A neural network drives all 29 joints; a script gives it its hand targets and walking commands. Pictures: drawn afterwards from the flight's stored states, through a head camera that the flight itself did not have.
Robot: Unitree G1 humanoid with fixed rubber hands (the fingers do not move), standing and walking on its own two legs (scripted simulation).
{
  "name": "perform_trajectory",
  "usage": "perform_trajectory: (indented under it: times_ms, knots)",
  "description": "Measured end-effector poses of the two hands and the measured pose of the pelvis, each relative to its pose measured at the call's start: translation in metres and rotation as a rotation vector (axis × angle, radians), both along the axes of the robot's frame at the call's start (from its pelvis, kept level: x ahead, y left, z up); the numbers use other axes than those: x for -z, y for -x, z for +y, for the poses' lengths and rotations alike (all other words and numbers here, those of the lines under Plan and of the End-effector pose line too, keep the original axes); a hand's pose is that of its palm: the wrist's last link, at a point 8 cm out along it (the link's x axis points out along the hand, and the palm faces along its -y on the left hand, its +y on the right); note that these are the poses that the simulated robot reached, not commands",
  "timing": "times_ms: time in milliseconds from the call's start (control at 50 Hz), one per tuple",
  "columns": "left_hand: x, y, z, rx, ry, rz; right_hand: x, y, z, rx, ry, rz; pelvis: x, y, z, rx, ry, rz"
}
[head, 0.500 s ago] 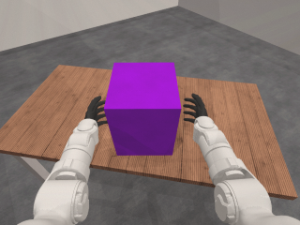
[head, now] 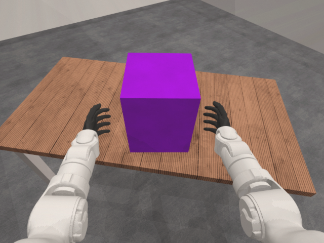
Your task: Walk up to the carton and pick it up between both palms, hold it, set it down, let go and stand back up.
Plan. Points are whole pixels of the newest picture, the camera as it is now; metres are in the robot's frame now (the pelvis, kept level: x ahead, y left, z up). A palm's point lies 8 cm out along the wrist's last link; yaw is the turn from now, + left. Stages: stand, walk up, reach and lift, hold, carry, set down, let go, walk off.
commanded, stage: set down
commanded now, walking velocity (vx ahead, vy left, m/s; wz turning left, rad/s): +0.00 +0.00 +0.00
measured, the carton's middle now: (159, 104) +0.53 +0.05 +0.02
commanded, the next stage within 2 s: none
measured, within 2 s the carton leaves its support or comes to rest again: neither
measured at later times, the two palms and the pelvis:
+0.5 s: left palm (99, 124) +0.41 +0.21 +0.05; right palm (219, 125) +0.43 -0.12 +0.05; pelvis +0.05 +0.02 +0.00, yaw -1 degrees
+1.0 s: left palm (88, 124) +0.38 +0.23 +0.09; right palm (229, 119) +0.41 -0.14 +0.09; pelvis +0.01 -0.02 +0.00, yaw +0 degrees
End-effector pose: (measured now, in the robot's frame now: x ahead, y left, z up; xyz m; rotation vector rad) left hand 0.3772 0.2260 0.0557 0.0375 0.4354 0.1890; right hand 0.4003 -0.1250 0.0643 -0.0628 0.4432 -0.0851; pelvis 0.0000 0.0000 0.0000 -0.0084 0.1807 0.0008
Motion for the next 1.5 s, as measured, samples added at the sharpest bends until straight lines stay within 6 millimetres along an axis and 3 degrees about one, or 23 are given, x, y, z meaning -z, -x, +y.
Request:
perform_trajectory:
  times_ms: [80, 220, 280, 320, 360, 500, 560, 600, 640, 760, 820, 880, 960, 1040, 1100, 1140, 1180, 1300, 1360, 1420, 1500]
  knots:
    - [-0.004, -0.013, -0.001, 0.006, 0.013, -0.078, -0.008, -0.008, 0.004, 0.021, -0.015, -0.094, 0.001, -0.002, 0.007, 0.003, 0.001, 0.044]
    - [-0.063, -0.046, -0.006, 0.050, -0.029, -0.269, -0.089, -0.044, 0.017, -0.018, -0.006, -0.331, 0.000, -0.022, 0.017, 0.017, 0.000, 0.082]
    - [-0.081, -0.053, -0.006, 0.063, -0.066, -0.274, -0.105, -0.055, 0.021, -0.045, 0.004, -0.316, -0.001, -0.032, 0.020, 0.022, -0.002, 0.060]
    - [-0.082, -0.055, -0.006, 0.067, -0.083, -0.236, -0.099, -0.058, 0.022, -0.058, 0.006, -0.256, -0.002, -0.038, 0.022, 0.024, -0.003, 0.035]
    - [-0.071, -0.055, -0.006, 0.067, -0.085, -0.174, -0.080, -0.058, 0.021, -0.065, 0.003, -0.171, -0.003, -0.043, 0.023, 0.026, -0.005, 0.010]
    - [0.006, -0.030, -0.012, 0.018, -0.007, 0.023, 0.016, -0.025, 0.001, -0.023, -0.021, 0.052, -0.004, -0.048, 0.016, 0.023, -0.011, -0.018]
    - [0.019, -0.019, -0.012, -0.028, 0.014, 0.003, 0.024, -0.017, -0.011, 0.008, -0.030, 0.005, -0.003, -0.047, 0.010, 0.019, -0.012, 0.005]
    - [0.012, -0.017, -0.011, -0.054, 0.015, -0.062, 0.009, -0.020, -0.016, 0.015, -0.033, -0.089, -0.003, -0.046, 0.006, 0.016, -0.012, 0.024]
    - [-0.010, -0.018, -0.010, -0.066, 0.008, -0.162, -0.023, -0.028, -0.019, 0.005, -0.038, -0.219, -0.003, -0.044, 0.000, 0.015, -0.013, 0.041]
    - [-0.113, -0.027, -0.017, -0.010, -0.075, -0.444, -0.147, -0.045, 0.001, -0.117, -0.055, -0.540, -0.003, -0.041, -0.014, 0.023, -0.011, 0.032]
    - [-0.137, -0.026, -0.016, 0.007, -0.126, -0.407, -0.167, -0.046, 0.014, -0.167, -0.035, -0.491, -0.004, -0.036, -0.020, 0.022, -0.012, -0.014]
    - [-0.122, -0.021, -0.008, -0.008, -0.131, -0.248, -0.138, -0.043, 0.020, -0.178, -0.004, -0.306, -0.004, -0.029, -0.023, 0.012, -0.013, -0.066]
    - [-0.063, -0.006, 0.001, -0.030, -0.076, -0.015, -0.065, -0.027, 0.001, -0.098, 0.015, -0.071, -0.004, -0.019, -0.024, -0.003, -0.011, -0.097]
    - [-0.005, 0.002, -0.002, -0.027, -0.009, 0.081, 0.005, -0.002, -0.028, 0.006, 0.025, 0.075, -0.003, -0.011, -0.021, -0.006, -0.007, -0.064]
    - [0.015, -0.004, -0.012, -0.011, 0.023, 0.035, 0.025, 0.007, -0.039, 0.054, 0.017, 0.054, -0.002, -0.008, -0.016, 0.001, -0.006, -0.013]
    - [0.015, -0.013, -0.019, 0.003, 0.035, -0.037, 0.018, 0.001, -0.039, 0.057, 0.008, -0.028, -0.001, -0.008, -0.013, 0.010, -0.007, 0.024]
    - [0.004, -0.026, -0.026, 0.022, 0.040, -0.129, -0.005, -0.011, -0.033, 0.039, -0.002, -0.146, 0.000, -0.010, -0.009, 0.020, -0.009, 0.060]
    - [-0.068, -0.063, -0.027, 0.070, -0.025, -0.381, -0.110, -0.059, 0.005, -0.073, -0.010, -0.459, 0.001, -0.026, 0.003, 0.038, -0.011, 0.121]
    - [-0.095, -0.073, -0.011, 0.062, -0.082, -0.397, -0.137, -0.077, 0.019, -0.102, -0.001, -0.466, 0.000, -0.036, 0.009, 0.037, -0.009, 0.116]
    - [-0.096, -0.079, 0.009, 0.043, -0.121, -0.320, -0.126, -0.089, 0.025, -0.107, 0.005, -0.365, -0.001, -0.046, 0.015, 0.031, -0.008, 0.094]
    - [-0.057, -0.077, 0.027, 0.036, -0.119, -0.162, -0.073, -0.089, 0.014, -0.065, -0.001, -0.206, -0.002, -0.053, 0.020, 0.021, -0.010, 0.065]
